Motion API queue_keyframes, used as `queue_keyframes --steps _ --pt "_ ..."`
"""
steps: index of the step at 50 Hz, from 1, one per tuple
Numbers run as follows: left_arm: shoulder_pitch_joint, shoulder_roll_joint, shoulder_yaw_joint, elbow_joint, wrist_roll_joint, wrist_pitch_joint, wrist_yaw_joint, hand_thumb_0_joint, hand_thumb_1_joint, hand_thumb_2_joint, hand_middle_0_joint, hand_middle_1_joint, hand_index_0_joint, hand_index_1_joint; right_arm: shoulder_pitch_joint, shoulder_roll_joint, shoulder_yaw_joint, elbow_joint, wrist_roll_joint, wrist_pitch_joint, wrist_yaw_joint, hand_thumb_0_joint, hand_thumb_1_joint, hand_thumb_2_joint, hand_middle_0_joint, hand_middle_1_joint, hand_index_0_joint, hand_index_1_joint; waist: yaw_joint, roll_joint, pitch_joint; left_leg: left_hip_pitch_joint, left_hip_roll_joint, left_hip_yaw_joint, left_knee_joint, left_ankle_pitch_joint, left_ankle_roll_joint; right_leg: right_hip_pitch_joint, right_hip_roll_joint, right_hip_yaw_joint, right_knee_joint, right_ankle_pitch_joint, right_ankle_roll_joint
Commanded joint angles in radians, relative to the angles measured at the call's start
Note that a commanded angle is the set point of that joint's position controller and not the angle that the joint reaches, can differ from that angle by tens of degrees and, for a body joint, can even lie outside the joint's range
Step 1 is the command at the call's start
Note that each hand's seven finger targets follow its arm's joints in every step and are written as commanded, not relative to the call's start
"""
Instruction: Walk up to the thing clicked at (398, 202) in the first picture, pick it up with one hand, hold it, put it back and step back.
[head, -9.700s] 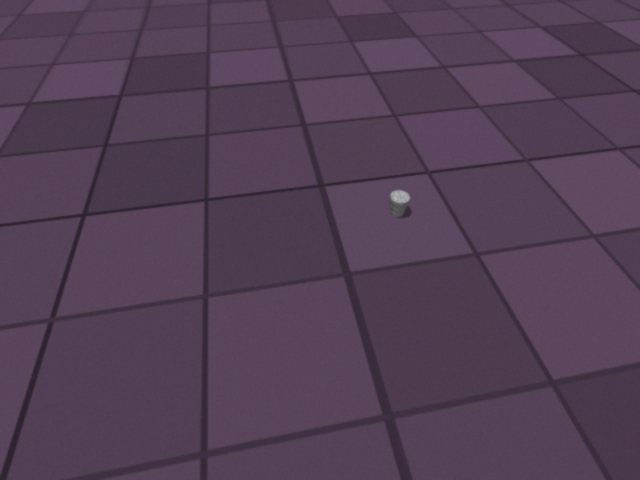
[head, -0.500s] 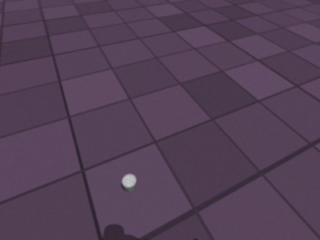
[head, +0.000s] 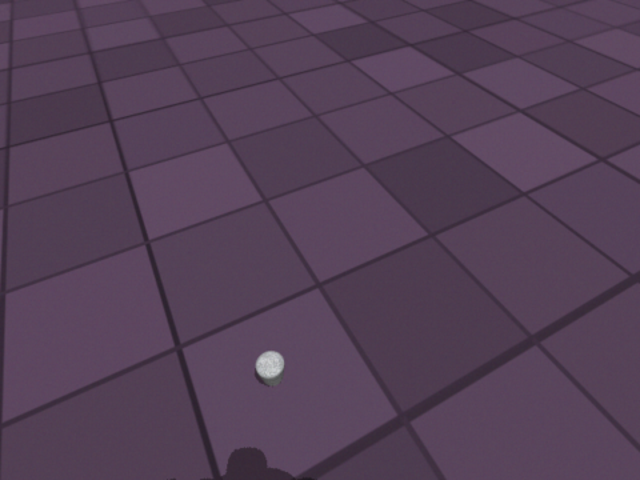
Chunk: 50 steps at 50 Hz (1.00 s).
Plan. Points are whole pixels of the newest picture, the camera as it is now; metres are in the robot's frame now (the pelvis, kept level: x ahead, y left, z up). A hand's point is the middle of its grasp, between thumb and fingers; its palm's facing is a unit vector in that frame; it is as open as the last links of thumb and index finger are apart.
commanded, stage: walk up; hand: left
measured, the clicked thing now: (271, 370) +0.56 +0.18 -0.72
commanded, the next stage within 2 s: none
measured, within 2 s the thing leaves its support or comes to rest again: neither
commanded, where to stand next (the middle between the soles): +0.18 +0.02 m, yaw -1 degrees
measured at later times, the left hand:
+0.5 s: hand out of the picture +0.10 +0.37 -0.19, palm faces -0.10 -0.93 -0.37, open 7.3 cm
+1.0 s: hand out of the picture +0.04 +0.26 -0.14, palm faces -0.09 -0.89 -0.45, open 7.3 cm
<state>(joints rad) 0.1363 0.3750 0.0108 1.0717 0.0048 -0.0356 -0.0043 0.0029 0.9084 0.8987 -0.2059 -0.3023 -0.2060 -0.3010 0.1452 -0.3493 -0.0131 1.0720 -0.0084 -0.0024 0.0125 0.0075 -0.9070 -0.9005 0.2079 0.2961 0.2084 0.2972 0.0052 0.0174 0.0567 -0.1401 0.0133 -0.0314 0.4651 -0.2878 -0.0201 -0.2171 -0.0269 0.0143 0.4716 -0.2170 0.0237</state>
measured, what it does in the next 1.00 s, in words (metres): steps on the spot: left foot, then right foot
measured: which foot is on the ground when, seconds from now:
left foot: down 0.00-0.04, up 0.06-0.24, down 0.26-0.80, up 0.82-1.00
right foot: down 0.00-0.28, up 0.30-0.76, down 0.78-1.00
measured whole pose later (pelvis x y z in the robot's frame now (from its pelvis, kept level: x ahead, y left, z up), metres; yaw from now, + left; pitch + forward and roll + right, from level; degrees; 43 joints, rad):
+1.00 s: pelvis -0.02 -0.01 -0.02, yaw -7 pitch -2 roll +0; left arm 0.34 0.36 0.07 0.92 0.04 -0.04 -0.01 0.00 0.90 0.90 -0.21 -0.30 -0.21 -0.30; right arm 0.33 -0.46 -0.09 0.90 -0.04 0.03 0.01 0.01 -0.91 -0.90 0.21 0.30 0.21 0.30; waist 0.01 0.09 0.04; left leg -0.57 -0.03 -0.12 1.19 -0.35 0.00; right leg -0.30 -0.03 -0.03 0.70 -0.37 0.01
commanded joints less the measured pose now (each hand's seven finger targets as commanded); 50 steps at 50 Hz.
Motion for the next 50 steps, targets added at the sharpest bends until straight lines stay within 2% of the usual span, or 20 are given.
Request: queue_keyframes --steps 1,3,5,9,12,13,14,15,16,19,26,29,32,36,38,39,40,41,45,50 --pt "0.151 0.313 0.089 -0.036 0.012 -0.036 0.022 0.000 0.900 0.900 -0.200 -0.300 -0.200 -0.300 -0.067 -0.264 -0.086 -0.141 -0.037 -0.003 0.027 0.000 -0.900 -0.900 0.200 0.300 0.200 0.300 0.061 -0.021 -0.065 -0.304 0.025 -0.034 0.080 -0.291 0.092 0.229 -0.151 0.232 -0.118 -0.388 -0.147" --pt "0.185 0.386 0.124 -0.043 0.029 -0.047 0.033 0.000 0.900 0.900 -0.200 -0.300 -0.200 -0.300 -0.083 -0.253 -0.091 -0.169 -0.056 0.013 0.043 0.000 -0.900 -0.900 0.200 0.300 0.200 0.300 0.086 -0.145 0.025 -0.513 0.037 -0.025 0.381 -0.255 0.060 0.239 -0.374 0.531 -0.294 -0.598 -0.258" --pt "0.129 0.364 0.124 -0.094 0.030 -0.059 0.040 0.000 0.900 0.900 -0.200 -0.300 -0.200 -0.300 -0.049 -0.264 -0.103 -0.182 -0.056 0.008 0.058 0.000 -0.900 -0.900 0.200 0.300 0.200 0.300 0.059 -0.094 0.074 -0.512 0.097 -0.072 0.393 -0.193 0.057 0.167 -0.389 0.501 -0.272 -0.487 -0.291" --pt "0.018 0.314 0.104 -0.151 0.036 -0.054 0.031 0.000 0.900 0.900 -0.200 -0.300 -0.200 -0.300 0.037 -0.206 -0.109 -0.167 -0.037 -0.007 0.066 0.000 -0.900 -0.900 0.200 0.300 0.200 0.300 -0.007 -0.203 0.015 -0.243 0.067 0.003 0.249 -0.157 0.038 -0.010 -0.248 0.205 -0.163 -0.088 -0.217" --pt "-0.124 0.200 0.067 -0.212 -0.003 0.013 0.015 0.000 0.900 0.900 -0.200 -0.300 -0.200 -0.300 0.156 -0.240 -0.118 -0.090 -0.006 -0.024 0.009 0.000 -0.900 -0.900 0.200 0.300 0.200 0.300 -0.102 -0.138 0.021 0.035 0.001 0.063 0.034 0.265 0.009 -0.263 -0.018 0.006 0.203 0.160 -0.083" --pt "-0.124 0.190 0.072 -0.260 0.003 0.043 0.017 0.000 0.900 0.900 -0.200 -0.300 -0.200 -0.300 0.221 -0.320 -0.133 -0.088 -0.016 -0.024 -0.022 0.000 -0.900 -0.900 0.200 0.300 0.200 0.300 -0.119 -0.002 0.030 -0.025 0.112 -0.076 -0.022 0.434 0.037 -0.300 0.064 0.001 0.388 0.009 -0.061" --pt "-0.076 0.166 0.077 -0.274 0.010 0.072 0.022 0.000 0.900 0.900 -0.200 -0.300 -0.200 -0.300 0.247 -0.383 -0.142 -0.094 -0.018 -0.031 -0.046 0.000 -0.900 -0.900 0.200 0.300 0.200 0.300 -0.097 0.119 0.008 -0.052 0.279 -0.287 -0.086 0.562 0.104 -0.338 0.103 0.106 0.543 -0.429 -0.050" --pt "0.014 0.226 0.098 -0.245 0.005 0.106 0.029 0.000 0.900 0.900 -0.200 -0.300 -0.200 -0.300 0.187 -0.434 -0.157 -0.127 -0.013 -0.028 -0.060 0.000 -0.900 -0.900 0.200 0.300 0.200 0.300 -0.069 0.063 -0.038 -0.148 0.422 -0.434 -0.125 0.442 0.226 -0.251 0.087 0.186 0.693 -0.424 -0.039" --pt "0.073 0.246 0.097 -0.227 0.007 0.124 0.030 0.000 0.900 0.900 -0.200 -0.300 -0.200 -0.300 0.112 -0.450 -0.164 -0.163 -0.009 -0.028 -0.070 0.000 -0.900 -0.900 0.200 0.300 0.200 0.300 -0.036 0.071 -0.036 -0.185 0.460 -0.487 -0.136 0.347 0.272 -0.250 0.070 0.203 0.797 -0.398 -0.044" --pt "0.165 0.262 0.118 -0.208 0.019 0.141 0.002 0.000 0.900 0.900 -0.200 -0.300 -0.200 -0.300 0.069 -0.379 -0.156 -0.198 -0.002 -0.044 -0.101 0.000 -0.900 -0.900 0.200 0.300 0.200 0.300 0.026 0.041 -0.114 -0.008 0.311 -0.236 -0.003 0.448 0.163 -0.356 0.045 0.264 0.903 -0.251 -0.043" --pt "0.132 0.285 0.148 -0.315 0.052 0.143 -0.046 0.000 0.900 0.900 -0.200 -0.300 -0.200 -0.300 0.210 -0.378 -0.176 -0.233 -0.007 -0.080 -0.127 0.000 -0.900 -0.900 0.200 0.300 0.200 0.300 -0.004 0.096 -0.138 0.107 0.330 -0.204 0.034 0.324 0.209 -0.488 0.050 0.265 0.955 -0.197 -0.007" --pt "0.090 0.286 0.150 -0.332 0.050 0.138 -0.057 0.000 0.900 0.900 -0.200 -0.300 -0.200 -0.300 0.251 -0.400 -0.179 -0.238 -0.014 -0.094 -0.127 0.000 -0.900 -0.900 0.200 0.300 0.200 0.300 -0.029 0.133 -0.107 0.095 0.346 -0.218 0.017 0.167 0.229 -0.500 0.005 0.248 0.819 -0.212 -0.003" --pt "0.105 0.281 0.150 -0.310 0.043 0.128 -0.078 0.000 0.900 0.900 -0.200 -0.300 -0.200 -0.300 0.208 -0.437 -0.180 -0.260 -0.026 -0.098 -0.110 0.000 -0.900 -0.900 0.200 0.300 0.200 0.300 -0.024 0.213 -0.049 -0.076 0.335 -0.166 -0.044 -0.185 0.245 -0.387 -0.047 0.144 0.635 -0.231 -0.009" --pt "0.267 0.257 0.162 -0.219 0.021 0.108 -0.083 0.000 0.900 0.900 -0.200 -0.300 -0.200 -0.300 0.022 -0.441 -0.159 -0.309 -0.048 -0.065 -0.071 0.000 -0.900 -0.900 0.200 0.300 0.200 0.300 0.072 0.335 -0.010 -0.472 0.288 -0.042 -0.081 -0.423 0.185 -0.006 -0.021 -0.050 0.383 -0.354 -0.049" --pt "0.387 0.265 0.179 -0.155 0.022 0.094 -0.067 0.000 0.900 0.900 -0.200 -0.300 -0.200 -0.300 0.019 -0.356 -0.131 -0.310 -0.060 -0.032 -0.070 0.000 -0.900 -0.900 0.200 0.300 0.200 0.300 0.129 0.077 -0.012 -0.622 0.178 0.062 0.222 -0.537 0.130 0.149 0.028 -0.078 0.212 -0.265 -0.038" --pt "0.398 0.316 0.194 -0.158 0.037 0.091 -0.054 0.000 0.900 0.900 -0.200 -0.300 -0.200 -0.300 0.042 -0.263 -0.103 -0.321 -0.046 -0.019 -0.073 0.000 -0.900 -0.900 0.200 0.300 0.200 0.300 0.142 -0.222 0.039 -0.675 0.071 0.174 0.513 -0.520 0.089 0.028 -0.070 0.131 0.003 -0.483 -0.077" --pt "0.258 0.368 0.185 -0.245 0.054 0.080 -0.042 0.000 0.900 0.900 -0.200 -0.300 -0.200 -0.300 0.062 -0.211 -0.083 -0.323 -0.021 -0.012 -0.079 0.000 -0.900 -0.900 0.200 0.300 0.200 0.300 0.102 -0.345 0.131 -0.684 -0.040 0.028 0.741 -0.381 0.038 -0.250 -0.248 0.592 -0.250 -0.783 -0.132" --pt "0.107 0.417 0.182 -0.297 0.052 0.073 -0.029 0.000 0.900 0.900 -0.200 -0.300 -0.200 -0.300 0.035 -0.294 -0.116 -0.316 -0.009 -0.016 -0.091 0.000 -0.900 -0.900 0.200 0.300 0.200 0.300 0.056 -0.208 0.174 -0.588 -0.025 -0.120 0.754 -0.276 0.034 -0.362 -0.323 0.670 -0.356 -0.849 -0.203" --pt "0.089 0.373 0.174 -0.262 0.037 -0.003 0.008 0.000 0.900 0.900 -0.200 -0.300 -0.200 -0.300 0.187 -0.317 -0.122 -0.221 0.002 -0.005 -0.040 0.000 -0.900 -0.900 0.200 0.300 0.200 0.300 -0.012 -0.087 0.052 -0.584 0.000 -0.155 0.743 -0.065 0.039 -0.081 -0.242 0.429 -0.181 -0.619 -0.150" --pt "0.237 0.350 0.178 -0.215 0.021 -0.064 0.059 0.000 0.900 0.900 -0.200 -0.300 -0.200 -0.300 0.178 -0.307 -0.135 -0.279 -0.051 0.024 0.022 0.000 -0.900 -0.900 0.200 0.300 0.200 0.300 0.018 -0.094 0.057 -0.662 0.011 -0.228 0.723 -0.024 0.009 0.093 -0.302 0.346 -0.116 -0.295 -0.176"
